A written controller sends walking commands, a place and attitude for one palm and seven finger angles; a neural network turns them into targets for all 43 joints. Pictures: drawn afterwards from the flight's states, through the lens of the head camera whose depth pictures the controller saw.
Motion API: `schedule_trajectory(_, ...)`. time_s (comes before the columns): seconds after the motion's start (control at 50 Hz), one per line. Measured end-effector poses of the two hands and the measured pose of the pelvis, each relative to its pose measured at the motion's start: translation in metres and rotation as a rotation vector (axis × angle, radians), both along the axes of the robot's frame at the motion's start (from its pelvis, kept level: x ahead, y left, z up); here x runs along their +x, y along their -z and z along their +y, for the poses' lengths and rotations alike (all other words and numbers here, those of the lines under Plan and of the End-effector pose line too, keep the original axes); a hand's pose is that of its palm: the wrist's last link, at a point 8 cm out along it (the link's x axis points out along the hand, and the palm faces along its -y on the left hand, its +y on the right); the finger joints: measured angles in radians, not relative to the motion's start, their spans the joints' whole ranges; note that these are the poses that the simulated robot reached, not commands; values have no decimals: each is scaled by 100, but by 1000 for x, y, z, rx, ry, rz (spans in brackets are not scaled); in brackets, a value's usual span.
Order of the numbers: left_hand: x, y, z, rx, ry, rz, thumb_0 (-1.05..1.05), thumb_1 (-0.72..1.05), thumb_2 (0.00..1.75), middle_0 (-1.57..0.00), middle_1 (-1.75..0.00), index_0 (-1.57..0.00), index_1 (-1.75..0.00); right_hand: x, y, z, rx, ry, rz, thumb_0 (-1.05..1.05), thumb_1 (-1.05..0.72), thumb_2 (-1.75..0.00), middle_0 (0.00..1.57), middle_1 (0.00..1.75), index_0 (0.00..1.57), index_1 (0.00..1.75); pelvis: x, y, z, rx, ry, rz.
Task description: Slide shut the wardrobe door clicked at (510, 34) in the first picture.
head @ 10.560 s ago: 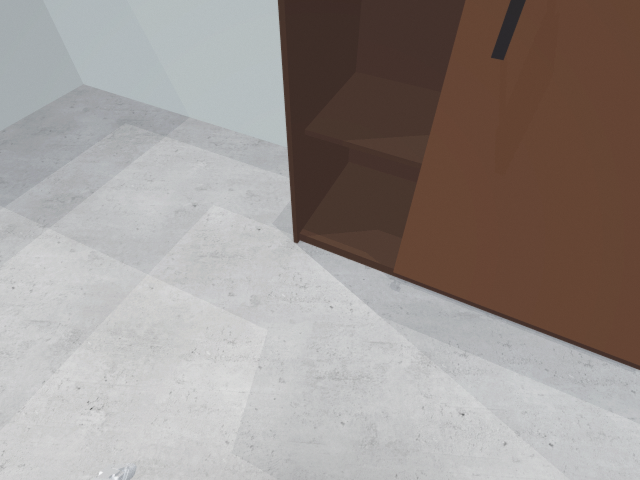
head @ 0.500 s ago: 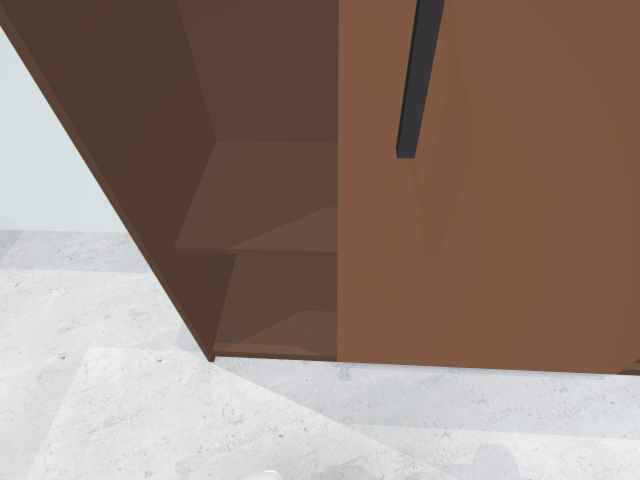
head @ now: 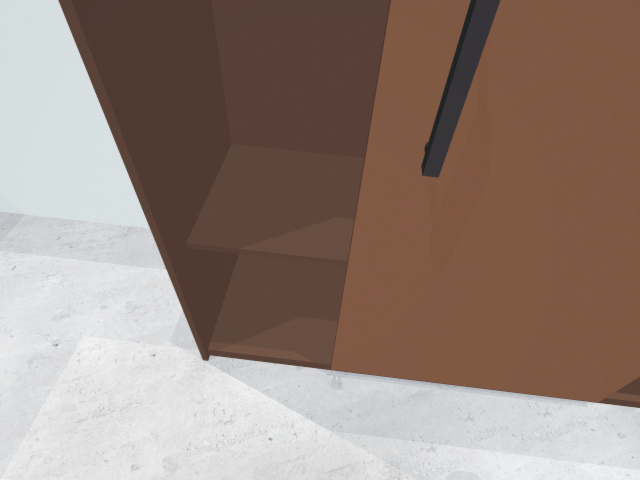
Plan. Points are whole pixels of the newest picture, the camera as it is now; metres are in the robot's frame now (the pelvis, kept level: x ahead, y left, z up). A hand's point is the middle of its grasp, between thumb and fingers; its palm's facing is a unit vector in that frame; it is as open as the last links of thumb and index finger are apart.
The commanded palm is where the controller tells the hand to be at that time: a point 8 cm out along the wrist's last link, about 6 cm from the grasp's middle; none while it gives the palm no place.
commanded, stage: come to a stop and stand still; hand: right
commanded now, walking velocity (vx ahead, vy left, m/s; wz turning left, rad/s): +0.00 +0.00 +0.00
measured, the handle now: (454, 79) +0.54 -0.12 +0.26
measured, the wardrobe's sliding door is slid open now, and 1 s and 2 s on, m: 0.41 0.41 0.41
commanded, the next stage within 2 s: look again from close up in 1.08 s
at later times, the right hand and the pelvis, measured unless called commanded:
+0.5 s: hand out of the picture -0.01 -0.13 -0.18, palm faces +0.05 +0.99 -0.16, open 7.4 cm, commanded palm none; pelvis +0.02 +0.02 +0.00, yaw +0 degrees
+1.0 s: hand out of the picture +0.02 -0.15 -0.18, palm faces +0.06 +0.98 -0.19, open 7.4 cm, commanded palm none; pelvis +0.04 +0.02 +0.00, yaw -1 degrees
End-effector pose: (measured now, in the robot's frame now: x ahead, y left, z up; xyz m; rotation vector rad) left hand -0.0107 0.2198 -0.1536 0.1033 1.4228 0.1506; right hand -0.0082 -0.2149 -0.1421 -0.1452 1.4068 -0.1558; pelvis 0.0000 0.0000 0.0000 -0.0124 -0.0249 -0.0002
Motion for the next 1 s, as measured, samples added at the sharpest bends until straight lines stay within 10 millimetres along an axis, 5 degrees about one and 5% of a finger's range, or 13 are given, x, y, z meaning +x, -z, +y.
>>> schedule_trajectory(0.14,-33,0,-2,-17,-24,80,1,91,90,-20,-30,-19,-30,-2,2,11,8,3,9,1,-92,-89,20,30,20,30,0,0,9,1,2,5)
schedule_trajectory(0.26,-40,0,-5,-30,-33,109,1,91,90,-20,-30,-19,-30,-4,3,20,17,12,20,1,-91,-89,20,30,20,30,4,1,13,3,4,9)
schedule_trajectory(0.7,26,-1,9,6,11,9,2,92,90,-20,-30,-20,-30,7,6,31,31,41,31,0,-91,-89,20,30,20,30,27,1,18,2,10,13)
schedule_trajectory(1.0,43,-2,14,14,28,-2,1,92,90,-20,-30,-19,-30,24,3,20,1,39,11,0,-91,-89,20,30,20,30,38,1,20,0,15,9)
